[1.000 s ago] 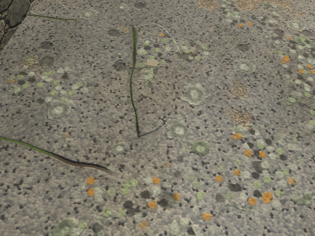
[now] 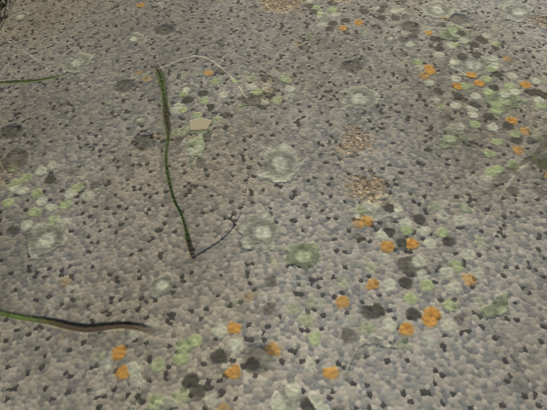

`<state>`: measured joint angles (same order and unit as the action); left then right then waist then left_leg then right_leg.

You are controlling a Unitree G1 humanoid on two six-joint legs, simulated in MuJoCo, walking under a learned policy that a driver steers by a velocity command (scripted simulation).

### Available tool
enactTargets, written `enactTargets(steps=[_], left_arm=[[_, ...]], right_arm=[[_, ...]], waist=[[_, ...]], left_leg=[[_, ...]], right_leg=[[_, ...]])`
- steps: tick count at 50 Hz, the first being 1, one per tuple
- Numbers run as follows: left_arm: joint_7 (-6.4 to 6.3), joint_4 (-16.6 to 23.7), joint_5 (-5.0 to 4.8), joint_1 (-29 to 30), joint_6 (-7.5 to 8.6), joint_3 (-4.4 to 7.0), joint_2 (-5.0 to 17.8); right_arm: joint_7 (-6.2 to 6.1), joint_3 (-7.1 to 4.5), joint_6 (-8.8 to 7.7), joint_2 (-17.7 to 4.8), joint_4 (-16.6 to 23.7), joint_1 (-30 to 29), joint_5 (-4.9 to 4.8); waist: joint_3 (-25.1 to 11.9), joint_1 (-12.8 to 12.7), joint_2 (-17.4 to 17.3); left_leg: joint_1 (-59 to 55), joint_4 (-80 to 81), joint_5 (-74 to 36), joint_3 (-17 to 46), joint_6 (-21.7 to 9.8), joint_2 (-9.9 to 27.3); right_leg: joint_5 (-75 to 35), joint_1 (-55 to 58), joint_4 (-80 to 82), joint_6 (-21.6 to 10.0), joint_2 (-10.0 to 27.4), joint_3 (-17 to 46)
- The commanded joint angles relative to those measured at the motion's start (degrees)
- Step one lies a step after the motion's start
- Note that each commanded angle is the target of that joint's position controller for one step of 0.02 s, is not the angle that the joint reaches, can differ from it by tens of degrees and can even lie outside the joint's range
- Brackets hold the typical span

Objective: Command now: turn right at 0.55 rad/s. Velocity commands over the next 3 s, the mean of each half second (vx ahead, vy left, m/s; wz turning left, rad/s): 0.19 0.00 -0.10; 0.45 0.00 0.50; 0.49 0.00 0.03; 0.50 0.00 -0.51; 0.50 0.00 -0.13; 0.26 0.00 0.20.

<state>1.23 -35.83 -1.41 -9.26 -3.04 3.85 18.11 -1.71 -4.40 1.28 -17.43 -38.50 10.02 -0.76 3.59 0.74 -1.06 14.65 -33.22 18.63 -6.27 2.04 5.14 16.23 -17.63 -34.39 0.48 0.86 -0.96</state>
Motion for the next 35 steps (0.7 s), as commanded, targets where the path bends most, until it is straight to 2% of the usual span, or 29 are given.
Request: enactTargets(steps=[1,2,3,4,5,6,8,9,10,11,14,19,24,26,27,28,29,30,31,32,33,34,35], left_arm=[[-1.28,5.0,1.76,-5.8,1.22,4.87,18.1],[-0.72,4.9,3.47,-7.6,2.60,4.10,14.9],[-0.68,4.3,3.24,-5.2,3.57,3.34,13.1],[-1.01,4.2,1.93,-2.2,3.80,3.09,11.5],[-1.42,4.5,0.90,0.0,3.55,2.49,10.0],[-1.87,4.6,0.75,1.3,3.24,1.89,9.1],[-2.50,3.8,1.10,-0.3,3.13,0.82,6.3],[-2.57,3.1,1.11,-1.8,3.36,0.48,5.4],[-2.54,2.3,1.23,-3.2,3.65,0.26,5.2],[-2.51,1.7,1.52,-3.9,3.94,0.35,6.0],[-2.37,0.2,2.09,-5.6,4.97,1.08,8.5],[-1.47,-1.9,1.39,-6.7,6.54,1.56,9.4],[-0.58,-3.5,0.64,-6.9,7.01,2.11,9.9],[-0.30,-3.9,0.27,-6.8,6.81,2.32,10.2],[-0.23,-4.0,-0.02,-6.1,6.61,2.40,10.3],[-0.24,-4.0,-0.20,-5.3,6.42,2.40,10.3],[-0.38,-4.0,0.07,-5.0,6.45,2.10,9.6],[-0.56,-3.5,0.92,-4.6,6.78,1.17,7.0],[-0.74,1.0,2.45,-3.0,7.82,-0.28,3.2],[-0.54,1.4,2.00,-1.8,9.43,-0.23,4.6],[0.31,1.6,-0.05,-0.9,10.34,0.56,7.9],[0.64,1.1,-0.23,-0.7,10.75,0.51,8.2],[0.56,0.9,1.05,-0.3,10.92,0.48,7.7]], right_arm=[[0.22,-0.51,-1.28,-3.2,6.0,-0.4,3.27],[-0.29,-1.31,-1.43,-6.0,6.4,-5.1,1.93],[-0.46,-1.61,-1.15,-6.8,6.1,-5.3,0.67],[-0.87,-1.94,-0.82,-7.2,4.8,-4.0,0.83],[-1.28,-2.21,-0.58,-7.7,4.2,-3.7,1.35],[-1.19,-2.24,-0.47,-7.5,3.5,-2.6,1.48],[-0.14,-1.72,-0.70,-6.0,1.7,0.9,0.76],[0.35,-1.30,-0.93,-5.2,1.4,0.5,0.35],[0.75,-0.88,-1.27,-4.6,1.6,-0.9,0.19],[1.04,-0.61,-1.63,-4.5,2.2,-2.7,-0.01],[1.65,-0.28,-2.91,-5.0,2.9,-5.3,-0.42],[2.34,0.24,-4.07,-4.6,3.0,-4.6,-0.78],[3.23,0.93,-4.46,-3.9,4.3,-5.3,-0.95],[3.62,1.07,-4.52,-4.0,5.0,-5.1,-1.01],[3.74,1.05,-4.52,-4.1,4.9,-3.9,-0.94],[3.71,0.82,-4.47,-4.4,4.3,-1.4,-0.78],[3.40,-0.07,-4.35,-5.9,3.2,3.4,-0.83],[2.85,-1.85,-4.18,-9.6,1.4,12.0,-1.31],[2.24,-3.87,-4.00,-17.9,1.3,18.9,-0.86],[2.77,-2.75,-4.70,-15.4,2.2,19.6,-0.75],[2.91,-1.63,-5.11,-11.8,2.6,16.7,-0.25],[3.00,-1.11,-5.30,-9.9,3.5,14.3,0.01],[2.96,-0.80,-5.11,-9.0,4.0,11.8,0.00]], waist=[[-8.3,-1.3,20.0],[-12.4,-5.8,11.9],[-9.4,-3.7,9.4],[-7.5,-2.0,6.9],[-6.6,-1.3,6.5],[-7.2,-0.3,7.1],[-10.6,-0.1,7.8],[-10.1,-1.2,8.5],[-8.6,-2.2,9.6],[-6.7,-3.1,10.4],[-3.0,-4.8,9.1],[0.0,-5.5,7.0],[0.3,-5.7,5.8],[-0.1,-5.1,5.6],[-0.5,-3.9,5.0],[-1.6,-2.2,4.5],[-4.0,0.4,4.0],[-8.8,4.3,0.4],[-12.3,5.7,-14.9],[-14.2,6.3,-13.7],[-9.5,5.3,-9.8],[-6.6,4.0,-6.0],[-4.3,2.7,-2.0]], left_leg=[[23.5,-25.5,21.7,1.0,2.1,-5.4],[23.6,-35.0,22.8,10.1,2.1,-5.4],[24.3,-36.9,17.7,11.3,1.3,-4.3],[24.4,-35.3,12.3,11.4,1.1,-3.3],[24.0,-33.3,8.5,11.8,1.4,-2.8],[20.9,-33.8,5.6,11.1,2.0,-3.4],[18.2,-31.1,-0.3,8.9,2.5,-3.3],[18.7,-27.3,-2.3,8.1,2.5,-3.0],[18.9,-23.4,-3.2,7.5,2.4,-2.8],[19.1,-19.9,-3.6,7.5,2.1,-2.4],[20.1,-12.7,-4.2,8.0,0.5,-1.5],[20.7,-7.4,-3.7,8.0,-1.7,-0.7],[17.9,-3.3,-3.4,6.4,-3.4,-0.7],[15.0,-1.4,-3.8,5.0,-4.4,-1.2],[11.9,0.5,-5.1,3.8,-5.1,-2.0],[6.6,2.3,-6.2,2.0,-5.8,-3.5],[-1.5,3.2,-5.9,1.0,-6.9,-5.7],[-13.3,4.2,-5.5,5.9,-9.2,-4.0],[-27.0,12.0,3.1,34.9,-18.3,10.4],[-31.4,19.7,9.4,51.2,-22.7,14.9],[-29.0,19.9,10.3,45.3,-21.5,14.6],[-24.4,19.3,6.2,38.7,-19.7,12.0],[-20.0,19.7,1.0,34.4,-18.5,9.9]], right_leg=[[-40.3,18.7,12.7,-17.1,20.8,33.5],[-35.0,16.3,14.5,-22.2,22.1,34.7],[-29.3,14.1,14.7,-19.6,18.7,29.2],[-23.8,12.6,14.6,-16.1,15.1,25.2],[-22.6,11.6,14.4,-14.0,13.3,23.3],[-25.1,9.5,14.3,-13.4,11.7,20.8],[-10.6,10.7,16.8,-13.1,9.5,17.8],[0.1,11.6,18.9,-12.9,9.0,17.8],[6.6,11.9,21.0,-12.7,9.2,18.7],[9.3,11.8,22.4,-12.7,9.9,19.5],[10.2,13.0,24.5,-13.3,12.7,20.3],[10.5,13.8,26.9,-13.8,14.8,18.0],[5.6,14.6,26.4,-13.2,15.1,12.3],[2.8,14.2,24.8,-12.4,14.9,9.8],[1.4,13.2,22.8,-11.5,14.4,8.0],[-2.1,10.8,19.4,-10.3,13.3,5.7],[-10.5,7.4,12.6,-8.6,11.4,2.7],[-17.0,1.8,-1.3,-5.5,7.9,-2.4],[-3.5,-18.7,-25.1,0.7,-1.3,-7.5],[15.1,-30.0,-34.5,0.9,-4.1,3.6],[11.8,-34.8,-37.6,-0.3,-0.1,5.9],[7.0,-33.4,-35.5,-1.2,2.1,5.4],[3.2,-31.8,-31.4,-1.1,3.6,5.1]])
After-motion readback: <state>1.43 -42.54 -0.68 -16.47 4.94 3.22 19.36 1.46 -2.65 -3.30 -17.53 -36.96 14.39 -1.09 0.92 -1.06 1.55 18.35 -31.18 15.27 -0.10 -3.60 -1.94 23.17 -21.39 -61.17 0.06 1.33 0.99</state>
